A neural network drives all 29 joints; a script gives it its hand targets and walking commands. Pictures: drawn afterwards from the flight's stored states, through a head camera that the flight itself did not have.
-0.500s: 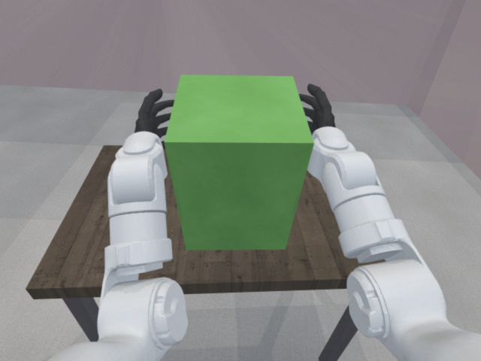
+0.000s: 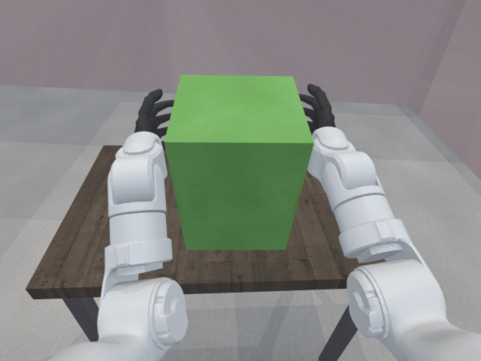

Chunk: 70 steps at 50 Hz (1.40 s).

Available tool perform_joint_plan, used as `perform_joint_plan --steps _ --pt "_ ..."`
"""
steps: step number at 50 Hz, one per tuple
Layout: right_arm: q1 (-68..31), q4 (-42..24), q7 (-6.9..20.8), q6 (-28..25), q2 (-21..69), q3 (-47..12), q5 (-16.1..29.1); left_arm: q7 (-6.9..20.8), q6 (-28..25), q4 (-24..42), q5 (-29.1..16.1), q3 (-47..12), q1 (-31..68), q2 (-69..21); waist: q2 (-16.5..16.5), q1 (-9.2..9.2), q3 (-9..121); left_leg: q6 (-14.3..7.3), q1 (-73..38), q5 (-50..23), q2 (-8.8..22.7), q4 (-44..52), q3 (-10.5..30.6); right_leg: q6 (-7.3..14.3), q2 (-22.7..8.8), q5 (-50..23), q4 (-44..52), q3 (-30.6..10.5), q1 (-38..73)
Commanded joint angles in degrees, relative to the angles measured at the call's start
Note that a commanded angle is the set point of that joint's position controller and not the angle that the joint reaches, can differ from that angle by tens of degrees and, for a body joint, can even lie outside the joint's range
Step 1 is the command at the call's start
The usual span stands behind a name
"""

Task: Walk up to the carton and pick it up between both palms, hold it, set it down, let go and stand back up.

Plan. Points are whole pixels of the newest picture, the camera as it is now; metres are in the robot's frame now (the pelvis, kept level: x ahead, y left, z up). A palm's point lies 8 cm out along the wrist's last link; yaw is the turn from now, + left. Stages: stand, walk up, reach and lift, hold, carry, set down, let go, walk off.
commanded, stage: hold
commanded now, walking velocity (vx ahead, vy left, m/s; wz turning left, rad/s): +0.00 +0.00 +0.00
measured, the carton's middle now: (236, 168) +0.37 +0.02 +0.19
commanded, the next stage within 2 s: none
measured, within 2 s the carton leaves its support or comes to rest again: neither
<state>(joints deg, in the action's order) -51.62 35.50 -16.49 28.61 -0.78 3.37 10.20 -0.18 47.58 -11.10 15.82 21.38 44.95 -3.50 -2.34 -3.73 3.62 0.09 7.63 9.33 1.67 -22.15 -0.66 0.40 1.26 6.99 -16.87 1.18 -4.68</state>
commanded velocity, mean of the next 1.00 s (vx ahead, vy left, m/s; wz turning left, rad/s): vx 0.00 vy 0.00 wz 0.00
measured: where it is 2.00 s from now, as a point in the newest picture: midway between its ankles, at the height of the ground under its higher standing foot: outside the picture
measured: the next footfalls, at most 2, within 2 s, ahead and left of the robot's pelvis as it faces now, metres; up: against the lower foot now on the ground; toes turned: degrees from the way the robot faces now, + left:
none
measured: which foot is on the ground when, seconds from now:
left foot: down 0.00-1.00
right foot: down 0.00-1.00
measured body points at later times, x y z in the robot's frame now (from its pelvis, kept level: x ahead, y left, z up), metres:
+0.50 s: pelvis +0.00 +0.00 +0.00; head -0.06 +0.03 +0.45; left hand +0.38 +0.15 +0.24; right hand +0.39 -0.11 +0.25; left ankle +0.04 +0.12 -0.75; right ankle +0.03 -0.12 -0.75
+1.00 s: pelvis +0.00 +0.00 +0.00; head -0.06 +0.03 +0.45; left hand +0.38 +0.15 +0.24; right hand +0.39 -0.11 +0.25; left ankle +0.04 +0.12 -0.75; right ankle +0.03 -0.12 -0.75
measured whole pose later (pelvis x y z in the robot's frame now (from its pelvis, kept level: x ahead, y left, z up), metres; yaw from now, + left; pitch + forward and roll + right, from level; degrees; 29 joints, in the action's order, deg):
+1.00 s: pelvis +0.00 +0.00 +0.00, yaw +0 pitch -5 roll -1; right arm -51.6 35.5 -16.5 28.6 -0.8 3.4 10.2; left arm -0.1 47.6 -11.1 15.8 21.4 45.0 -3.5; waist -2.3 -3.8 3.6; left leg 0.1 7.6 9.3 1.7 -22.2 -0.7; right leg 0.4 1.3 7.0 -16.9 1.2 -4.7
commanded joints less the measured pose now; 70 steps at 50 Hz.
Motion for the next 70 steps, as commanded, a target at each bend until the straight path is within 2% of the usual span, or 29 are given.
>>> perform_joint_plan --steps 1,8,13,16,19,23,24,29,35,39,41,43,48,50,52,58,60,62,63,70 --pt "-45.5 -15.8 6.0 -2.3 32.2 -18.5 12.0 9.0 -2.2 4.7 -5.9 -30.4 44.8 -29.9 6.5 -2.93 22.1 2.1 -8.2 -6.4 -4.4 3.4 -0.1 -2.7 3.1 -5.6 -0.4 1.6 12.4" --pt "-44.4 -15.0 6.0 -2.1 32.0 -18.3 11.6 9.2 -2.1 4.3 -5.8 -30.5 44.0 -29.7 6.5 -3.24 21.5 2.2 -8.1 -6.4 -4.4 3.6 -0.2 -2.7 3.0 -6.1 -0.3 1.5 12.5" --pt "-45.0 -15.9 6.0 -2.3 32.5 -18.9 11.9 9.0 -2.3 4.6 -5.6 -30.3 44.3 -29.5 6.2 -2.77 22.4 2.0 -8.2 -6.8 -4.5 3.3 -0.1 -2.8 3.0 -6.5 -0.5 1.6 13.1" --pt "-44.4 -15.0 5.9 -2.0 31.6 -18.2 11.7 9.1 -2.0 4.3 -5.7 -30.4 44.2 -29.8 6.8 -3.46 21.2 2.2 -8.6 -6.7 -4.1 3.5 0.1 -2.7 3.1 -5.7 -0.4 1.6 12.3" --pt "-45.3 -15.7 6.0 -2.2 32.6 -18.7 11.9 9.1 -2.2 4.0 -5.6 -29.9 44.4 -29.4 5.9 -2.64 21.7 1.8 -7.7 -6.3 -4.5 3.5 -0.1 -2.9 2.9 -6.1 -0.4 1.5 12.7" --pt "-45.5 -15.4 6.0 -2.2 32.3 -18.4 11.7 9.2 -2.1 3.6 -5.6 -30.1 44.3 -29.6 6.2 -3.00 21.1 1.9 -7.6 -5.6 -4.4 3.7 -0.2 -2.8 3.0 -5.2 -0.2 1.5 12.4" --pt "-44.6 -15.0 6.0 -2.2 31.7 -17.9 11.4 9.2 -2.0 3.6 -5.5 -30.3 43.8 -29.9 6.7 -3.58 20.9 2.2 -7.9 -5.5 -4.1 3.9 0.0 -2.6 3.1 -5.3 -0.2 1.6 12.6" --pt "-45.1 -15.3 6.1 -2.4 32.2 -18.4 11.6 9.1 -2.3 4.4 -5.5 -30.0 44.2 -29.5 6.4 -2.86 21.6 2.0 -7.9 -6.3 -4.3 3.7 -0.2 -2.7 3.0 -5.7 -0.4 1.5 12.5" --pt "-44.3 -15.3 6.0 -2.2 32.0 -18.5 11.6 9.3 -2.1 4.4 -5.4 -30.0 43.6 -29.5 6.1 -3.34 21.7 2.1 -8.3 -6.7 -4.2 3.6 -0.1 -2.8 3.1 -6.5 -0.3 1.5 13.1" --pt "-45.1 -15.1 6.1 -2.3 31.9 -18.5 11.7 9.2 -2.1 3.6 -5.3 -30.3 43.9 -29.8 6.6 -2.92 21.1 2.2 -7.7 -6.6 -4.4 3.6 -0.1 -2.6 3.2 -5.5 -0.3 1.6 12.4" --pt "-44.7 -14.7 6.1 -2.3 31.5 -18.1 11.6 9.1 -2.1 4.3 -5.6 -30.7 44.0 -30.1 7.2 -3.55 21.3 2.5 -8.2 -6.8 -4.1 3.6 0.0 -2.5 3.1 -5.6 -0.4 1.6 12.2" --pt "-44.9 -15.8 6.1 -2.3 32.1 -18.9 11.7 9.1 -2.1 3.9 -5.7 -30.3 43.5 -29.7 5.9 -2.94 21.6 2.0 -8.2 -7.0 -4.3 3.5 -0.1 -2.8 3.2 -6.3 -0.4 1.6 12.7" --pt "-45.4 -15.9 6.0 -2.2 32.4 -18.6 11.8 9.1 -2.2 3.9 -5.9 -30.6 44.3 -29.7 6.4 -3.14 21.5 2.0 -8.0 -6.5 -4.4 3.4 -0.1 -2.8 3.0 -6.0 -0.3 1.5 12.5" --pt "-45.4 -16.1 6.0 -2.3 32.4 -18.8 11.8 9.0 -2.2 3.8 -5.8 -30.3 43.8 -29.5 6.0 -2.68 22.0 1.9 -8.3 -6.7 -4.4 3.5 -0.2 -2.8 3.1 -6.3 -0.4 1.6 12.6" --pt "-44.7 -14.4 6.0 -2.1 31.5 -18.0 11.4 9.1 -2.1 3.5 -5.6 -30.2 44.2 -29.9 6.6 -3.26 20.7 2.2 -7.9 -5.7 -4.4 3.8 -0.3 -2.6 3.1 -5.0 -0.2 1.6 12.0" --pt "-44.6 -15.1 6.0 -2.1 31.8 -18.3 11.6 9.0 -2.2 4.1 -5.9 -30.7 44.3 -29.9 6.8 -3.31 21.3 2.3 -8.1 -6.6 -4.2 3.6 -0.1 -2.6 3.1 -5.4 -0.4 1.6 12.4" --pt "-45.6 -16.2 6.0 -2.3 32.5 -18.9 12.0 9.0 -2.4 4.6 -6.2 -30.6 44.7 -29.6 6.2 -2.59 22.4 2.1 -8.4 -7.3 -4.4 3.2 -0.2 -2.7 3.1 -6.4 -0.5 1.6 12.6" --pt "-44.7 -14.3 6.1 -2.0 31.4 -17.6 11.1 9.0 -2.1 2.8 -5.7 -30.4 44.1 -29.8 6.5 -3.48 20.6 2.3 -8.0 -5.3 -4.1 3.9 -0.1 -2.6 3.2 -4.6 -0.1 1.7 11.7" --pt "-45.0 -14.9 6.1 -2.2 32.2 -18.3 11.5 9.1 -2.3 3.2 -5.4 -29.8 43.8 -29.6 5.8 -2.70 21.0 2.0 -7.8 -6.0 -4.3 3.8 -0.3 -2.6 3.1 -5.2 -0.2 1.7 12.4" --pt "-44.5 -14.2 6.1 -2.2 31.6 -18.0 11.5 9.1 -2.2 4.0 -5.5 -30.3 44.4 -29.8 6.8 -3.25 20.6 2.3 -8.1 -6.4 -4.1 3.7 -0.1 -2.5 3.1 -5.2 -0.2 1.6 12.2"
